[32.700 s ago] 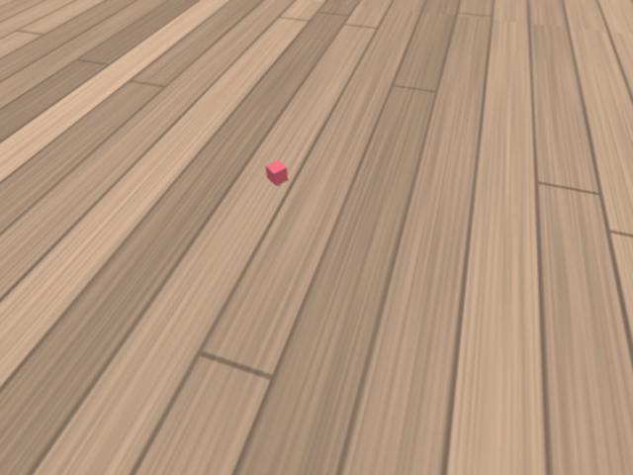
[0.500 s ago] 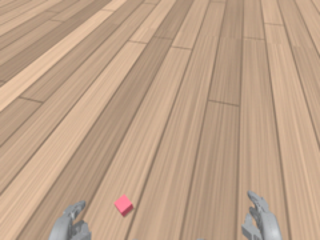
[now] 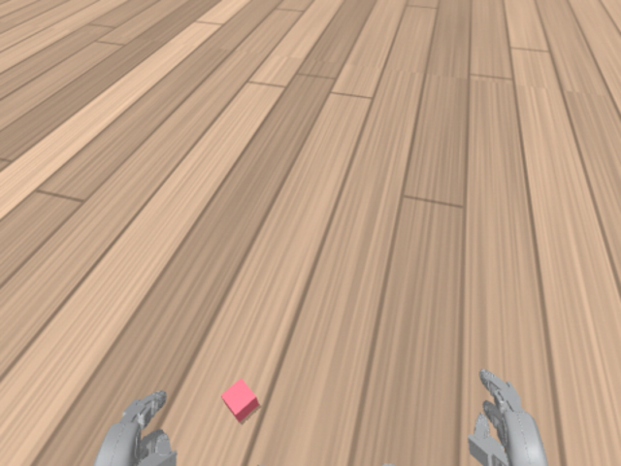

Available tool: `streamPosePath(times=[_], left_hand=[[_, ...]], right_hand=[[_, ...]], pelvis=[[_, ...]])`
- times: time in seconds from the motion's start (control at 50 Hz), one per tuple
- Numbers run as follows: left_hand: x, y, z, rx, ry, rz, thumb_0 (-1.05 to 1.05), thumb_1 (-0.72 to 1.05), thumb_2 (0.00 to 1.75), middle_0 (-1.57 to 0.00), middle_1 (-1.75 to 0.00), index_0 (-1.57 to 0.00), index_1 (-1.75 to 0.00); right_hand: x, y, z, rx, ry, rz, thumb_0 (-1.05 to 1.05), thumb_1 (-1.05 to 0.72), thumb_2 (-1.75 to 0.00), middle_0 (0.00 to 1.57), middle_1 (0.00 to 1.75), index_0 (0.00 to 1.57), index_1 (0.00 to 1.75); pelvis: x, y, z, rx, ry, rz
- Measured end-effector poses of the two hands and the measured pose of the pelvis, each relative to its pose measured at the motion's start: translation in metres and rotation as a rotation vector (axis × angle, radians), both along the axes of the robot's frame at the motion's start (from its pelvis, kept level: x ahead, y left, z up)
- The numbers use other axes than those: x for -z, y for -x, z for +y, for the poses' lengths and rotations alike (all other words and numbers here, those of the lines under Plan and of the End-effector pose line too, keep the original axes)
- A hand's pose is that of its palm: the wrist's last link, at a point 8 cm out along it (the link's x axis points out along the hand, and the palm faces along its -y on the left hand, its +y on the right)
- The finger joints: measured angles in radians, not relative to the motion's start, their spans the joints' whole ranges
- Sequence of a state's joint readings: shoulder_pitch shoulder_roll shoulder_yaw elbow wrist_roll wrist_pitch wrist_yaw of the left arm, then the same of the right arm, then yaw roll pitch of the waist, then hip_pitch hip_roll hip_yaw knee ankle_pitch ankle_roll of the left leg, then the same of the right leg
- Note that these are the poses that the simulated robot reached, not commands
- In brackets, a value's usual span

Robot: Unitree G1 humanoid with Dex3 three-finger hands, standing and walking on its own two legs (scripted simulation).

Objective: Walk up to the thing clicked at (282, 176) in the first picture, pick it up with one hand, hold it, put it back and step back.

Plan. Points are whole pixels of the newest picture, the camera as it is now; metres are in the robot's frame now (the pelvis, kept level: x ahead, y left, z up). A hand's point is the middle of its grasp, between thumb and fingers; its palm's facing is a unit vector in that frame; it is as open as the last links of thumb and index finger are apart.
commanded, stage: home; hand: left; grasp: from above
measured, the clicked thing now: (240, 400) +0.43 +0.21 -0.68
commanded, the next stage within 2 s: stand in 0.16 s
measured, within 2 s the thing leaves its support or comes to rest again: neither
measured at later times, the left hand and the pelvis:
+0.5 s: hand out of the picture +0.12 +0.23 -0.10, palm faces +0.01 -0.94 -0.34, open 7.4 cm; pelvis -0.01 +0.00 +0.03, yaw +0 degrees
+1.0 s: hand out of the picture +0.05 +0.24 -0.10, palm faces +0.02 -0.94 -0.33, open 7.4 cm; pelvis +0.00 +0.00 +0.06, yaw -1 degrees
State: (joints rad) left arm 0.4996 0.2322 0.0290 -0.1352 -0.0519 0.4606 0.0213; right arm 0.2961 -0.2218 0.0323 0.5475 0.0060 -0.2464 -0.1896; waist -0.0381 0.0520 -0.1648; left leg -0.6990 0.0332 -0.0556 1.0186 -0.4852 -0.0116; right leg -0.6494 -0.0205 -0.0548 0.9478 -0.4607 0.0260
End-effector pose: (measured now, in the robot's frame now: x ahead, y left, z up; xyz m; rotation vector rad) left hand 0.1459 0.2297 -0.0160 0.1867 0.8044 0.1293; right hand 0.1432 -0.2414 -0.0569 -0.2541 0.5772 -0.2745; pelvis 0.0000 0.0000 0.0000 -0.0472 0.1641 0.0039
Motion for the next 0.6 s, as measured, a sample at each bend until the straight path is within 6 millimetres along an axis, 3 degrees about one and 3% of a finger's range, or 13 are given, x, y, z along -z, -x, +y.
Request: streamPosePath(times=[0.26, 0.36, 0.48, 0.6], left_hand=[[0.001, 0.003, 0.000, -0.001, 0.005, -0.001, 0.01, 0.90, 0.90, -0.20, -0.30, -0.20, -0.30], [0.027, 0.001, 0.017, 0.046, -0.098, -0.004, 0.01, 0.90, 0.90, -0.20, -0.30, -0.20, -0.30], [0.047, 0.033, 0.043, -0.010, -0.128, 0.150, 0.01, 0.90, 0.90, -0.20, -0.30, -0.20, -0.30], [0.054, 0.076, 0.053, -0.063, -0.128, 0.318, 0.01, 0.90, 0.90, -0.20, -0.30, -0.20, -0.30]], right_hand=[[-0.001, 0.001, 0.000, 0.000, 0.003, -0.008, 0.01, -0.90, -0.90, 0.20, 0.30, 0.20, 0.30], [0.018, 0.012, -0.008, -0.146, 0.043, 0.269, 0.01, -0.90, -0.90, 0.20, 0.30, 0.20, 0.30], [0.020, 0.038, -0.029, -0.093, 0.006, 0.432, 0.01, -0.90, -0.90, 0.21, 0.30, 0.21, 0.30], [0.017, 0.062, -0.039, -0.029, -0.013, 0.539, 0.01, -0.90, -0.90, 0.20, 0.30, 0.20, 0.30]], pelvis=[[0.001, 0.002, 0.001, -0.001, 0.002, -0.001], [-0.010, 0.011, 0.000, 0.007, -0.030, -0.101], [-0.024, 0.010, 0.001, 0.011, -0.044, -0.150], [-0.039, 0.004, 0.001, 0.009, -0.042, -0.177]])
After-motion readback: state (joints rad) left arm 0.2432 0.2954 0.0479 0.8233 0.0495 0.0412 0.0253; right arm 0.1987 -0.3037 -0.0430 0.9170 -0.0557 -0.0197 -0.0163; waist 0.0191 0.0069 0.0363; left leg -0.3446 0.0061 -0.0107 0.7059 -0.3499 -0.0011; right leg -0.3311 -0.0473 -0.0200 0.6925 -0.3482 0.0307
